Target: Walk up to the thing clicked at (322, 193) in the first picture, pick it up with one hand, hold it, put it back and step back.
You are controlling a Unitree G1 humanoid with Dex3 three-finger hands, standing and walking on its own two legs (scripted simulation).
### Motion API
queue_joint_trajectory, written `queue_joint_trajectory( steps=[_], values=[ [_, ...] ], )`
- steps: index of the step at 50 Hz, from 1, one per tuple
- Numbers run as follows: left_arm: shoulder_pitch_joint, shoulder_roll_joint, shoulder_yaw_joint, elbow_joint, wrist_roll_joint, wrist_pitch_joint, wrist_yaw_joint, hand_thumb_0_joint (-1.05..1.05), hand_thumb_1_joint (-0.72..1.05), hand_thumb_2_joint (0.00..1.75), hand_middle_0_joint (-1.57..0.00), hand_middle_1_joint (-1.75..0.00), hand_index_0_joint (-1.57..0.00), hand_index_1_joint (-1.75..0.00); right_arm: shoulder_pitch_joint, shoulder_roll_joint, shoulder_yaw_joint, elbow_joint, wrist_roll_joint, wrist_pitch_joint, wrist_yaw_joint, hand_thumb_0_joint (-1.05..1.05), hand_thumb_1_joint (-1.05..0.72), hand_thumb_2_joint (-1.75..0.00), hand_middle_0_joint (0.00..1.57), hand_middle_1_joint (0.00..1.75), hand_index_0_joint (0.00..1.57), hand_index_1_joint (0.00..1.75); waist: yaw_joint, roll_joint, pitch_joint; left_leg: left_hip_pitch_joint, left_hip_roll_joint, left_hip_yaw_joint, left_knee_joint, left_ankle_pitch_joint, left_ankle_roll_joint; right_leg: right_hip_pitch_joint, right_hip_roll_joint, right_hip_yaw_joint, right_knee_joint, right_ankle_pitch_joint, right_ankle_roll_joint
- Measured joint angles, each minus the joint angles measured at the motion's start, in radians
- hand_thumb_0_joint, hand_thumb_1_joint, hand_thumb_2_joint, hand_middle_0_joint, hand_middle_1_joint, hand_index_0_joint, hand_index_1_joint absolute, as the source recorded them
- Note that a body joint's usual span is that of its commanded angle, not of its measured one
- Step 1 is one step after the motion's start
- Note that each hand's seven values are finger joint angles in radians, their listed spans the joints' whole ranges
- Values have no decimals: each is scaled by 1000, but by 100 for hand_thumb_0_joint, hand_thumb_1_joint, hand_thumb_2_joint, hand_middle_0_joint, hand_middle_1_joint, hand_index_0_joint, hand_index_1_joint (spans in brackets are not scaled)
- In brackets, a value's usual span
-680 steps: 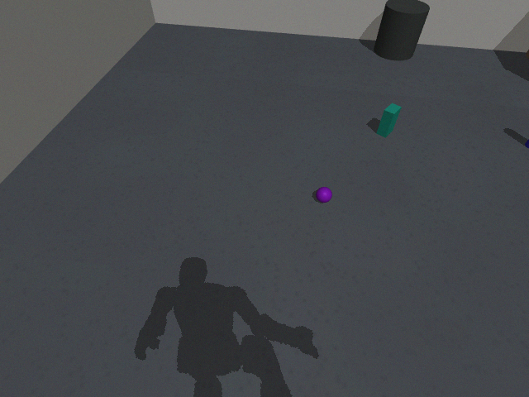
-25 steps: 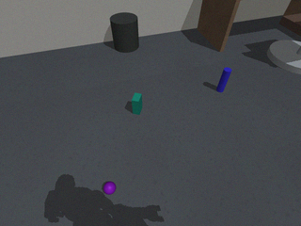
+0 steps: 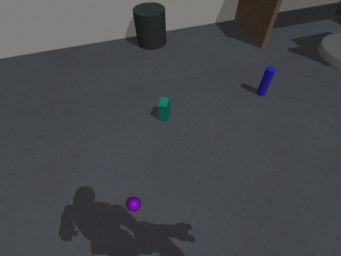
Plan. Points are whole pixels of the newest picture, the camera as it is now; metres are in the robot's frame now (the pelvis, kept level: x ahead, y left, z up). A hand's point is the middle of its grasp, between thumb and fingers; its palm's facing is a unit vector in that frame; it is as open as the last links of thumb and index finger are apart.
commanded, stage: walk up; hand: left
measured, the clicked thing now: (134, 204) +0.47 +0.25 -0.74
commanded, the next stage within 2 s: none
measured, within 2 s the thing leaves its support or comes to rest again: neither
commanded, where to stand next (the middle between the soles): +0.04 +0.03 m, yaw -1 degrees
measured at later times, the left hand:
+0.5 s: hand out of the picture +0.07 +0.34 -0.17, palm faces -0.06 -0.92 -0.38, open 7.4 cm
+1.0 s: hand out of the picture +0.10 +0.28 -0.16, palm faces -0.04 -0.95 -0.31, open 7.4 cm
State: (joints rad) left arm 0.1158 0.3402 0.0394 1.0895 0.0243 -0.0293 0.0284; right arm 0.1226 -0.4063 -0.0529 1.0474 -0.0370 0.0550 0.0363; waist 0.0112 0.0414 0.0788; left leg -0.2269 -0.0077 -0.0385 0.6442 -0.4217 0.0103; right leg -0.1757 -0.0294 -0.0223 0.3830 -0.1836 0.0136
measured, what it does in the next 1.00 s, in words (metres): steps on the spot: left foot, then right foot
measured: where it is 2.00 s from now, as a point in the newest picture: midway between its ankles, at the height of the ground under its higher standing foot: outside the picture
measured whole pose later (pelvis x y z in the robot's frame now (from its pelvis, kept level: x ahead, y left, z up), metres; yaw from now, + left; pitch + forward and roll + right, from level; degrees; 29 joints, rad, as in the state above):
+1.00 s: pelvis -0.01 +0.03 -0.01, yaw -1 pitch -3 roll +0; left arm 0.12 0.36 0.04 0.98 0.02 0.03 -0.04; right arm 0.19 -0.39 -0.03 1.00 -0.01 -0.03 -0.02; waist -0.02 -0.02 0.07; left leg -0.17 0.05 0.00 0.51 -0.29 -0.02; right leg -0.16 0.06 -0.03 0.50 -0.30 -0.08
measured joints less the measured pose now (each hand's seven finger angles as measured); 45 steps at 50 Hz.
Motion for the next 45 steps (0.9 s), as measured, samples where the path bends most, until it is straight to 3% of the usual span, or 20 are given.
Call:
queue_joint_trajectory(
  steps=[3, 5, 7, 8, 9, 11, 13, 17, 24, 25, 27, 29, 33, 35, 38, 42, 45],
  values=[
    [8, 16, 12, -34, 10, 2, 12, 1, 90, 90, -21, -30, -20, -30, 9, -17, -20, -41, -1, 13, 14, 1, -91, -90, 20, 30, 20, 30, 0, -4, 18, -65, 4, -15, 136, -67, 8, -24, -29, 1, 31, -11, 8],
    [9, 35, 16, -52, 16, 5, 13, 1, 90, 90, -21, -30, -20, -30, 17, -21, -28, -63, -1, 13, 20, 1, -91, -90, 20, 30, 20, 30, -4, -11, 30, -74, 24, -22, 116, -66, 10, -46, -50, 1, 62, -23, 22],
    [5, 55, 18, -68, 15, 15, 10, 1, 90, 90, -21, -30, -20, -30, 29, -22, -34, -76, -2, 3, 21, 1, -91, -90, 20, 30, 20, 30, -10, -22, 40, -43, 43, -21, -9, 15, 10, -78, -74, 2, 126, -53, 39],
    [-1, 66, 18, -74, 10, 22, 7, 1, 90, 90, -21, -30, -20, -30, 33, -19, -39, -75, -3, -6, 17, 1, -91, -90, 20, 30, 20, 30, -14, -34, 48, -26, 40, -13, -68, 116, -8, -97, -92, 6, 176, -79, 38],
    [-12, 78, 19, -77, 3, 32, 6, 1, 90, 90, -21, -30, -20, -30, 33, -4, -42, -68, -6, -13, 10, 1, -91, -90, 20, 30, 20, 30, -9, -60, 64, -19, 20, 0, -67, 136, -20, -117, -102, 36, 236, -114, 23],
    [-17, 92, 18, -80, -9, 50, 7, 1, 91, 90, -21, -30, -20, -30, 41, 31, -28, -58, -6, -21, 3, 1, -91, -90, 20, 30, 20, 30, -5, -87, 67, -11, 6, 11, -68, 124, -22, -149, -56, 97, 338, -245, -3],
    [-13, 97, 13, -71, -18, 58, 0, 1, 91, 90, -21, -29, -20, -30, 55, 57, -11, -50, -1, -27, 0, 1, -91, -90, 20, 30, 20, 30, -15, -91, 49, -7, 7, 2, -82, 123, -14, -159, -4, 105, 401, -315, -19],
    [10, 85, 8, -59, -29, 60, -14, 1, 91, 90, -21, -29, -20, -30, 52, 82, 9, -52, 4, -46, -11, 1, -90, -90, 20, 30, 21, 30, -6, -92, 32, 11, 9, 29, -103, 123, -2, -131, 41, 89, 382, -291, -28],
    [10, 53, 7, -72, 1, 84, -34, 1, 91, 90, -21, -29, -20, -30, 25, 69, 11, -104, 23, -79, -44, 1, -90, -90, 21, 30, 21, 30, -11, -70, 58, 2, 8, 70, -58, 97, 1, -74, 42, 41, 303, -285, -46],
    [8, 52, 9, -79, 4, 84, -37, 1, 91, 90, -21, -29, -20, -30, 26, 64, 11, -108, 24, -81, -48, 1, -90, -90, 21, 30, 21, 30, -10, -67, 60, -3, 11, 72, -50, 93, -2, -67, 41, 38, 285, -273, -50],
    [3, 45, 16, -89, 8, 76, -42, 1, 91, 90, -21, -29, -20, -30, 26, 50, 9, -111, 26, -78, -53, 1, -90, -90, 21, 30, 21, 30, -11, -46, 69, -10, 29, 66, -25, 82, -13, -47, 51, 23, 237, -157, -49],
    [7, 37, 18, -99, 11, 64, -46, 1, 91, 90, -21, -29, -20, -30, 28, 38, 8, -103, 35, -67, -58, 1, -90, -90, 21, 30, 21, 30, -18, -20, 68, -20, 49, 43, 0, 85, -11, -27, 73, 3, 207, -146, -55],
    [24, 31, 12, -125, 8, 61, -54, 1, 91, 90, -21, -29, -20, -30, 42, 31, 13, -83, 35, -65, -62, 1, -90, -90, 20, 30, 21, 30, -9, -47, 38, -20, 15, 39, 19, -43, -2, -19, 57, 13, 185, -150, -69],
    [25, 22, 7, -136, 8, 62, -54, 1, 91, 90, -21, -30, -20, -30, 53, 21, 15, -77, 34, -74, -61, 1, -90, -90, 20, 30, 21, 30, -13, -48, 28, -5, 13, 42, -17, -1, 0, -15, 56, 5, 172, -145, -70],
    [18, 19, 2, -146, 2, 65, -57, 1, 91, 90, -21, -30, -20, -30, 64, 17, 14, -66, 26, -89, -64, 1, -91, -90, 20, 30, 21, 30, -17, -61, 21, 35, 14, 45, -121, 142, -11, -23, 57, -1, 190, -155, -66],
    [8, 29, 7, -146, -6, 75, -57, 1, 91, 90, -21, -30, -20, -30, 82, 30, 23, -64, 18, -102, -60, 1, -90, -90, 20, 30, 21, 30, -16, -97, 7, 45, 18, 53, -134, 131, -27, -28, 53, 14, 194, -159, -50],
    [7, 30, 9, -132, -4, 63, -61, 1, 91, 90, -21, -30, -20, -30, 75, 28, 26, -56, 22, -92, -58, 1, -90, -90, 20, 30, 21, 30, -21, -85, 5, 51, 50, 46, -124, 123, -42, 0, 83, 4, 153, -131, -75]
  ],
)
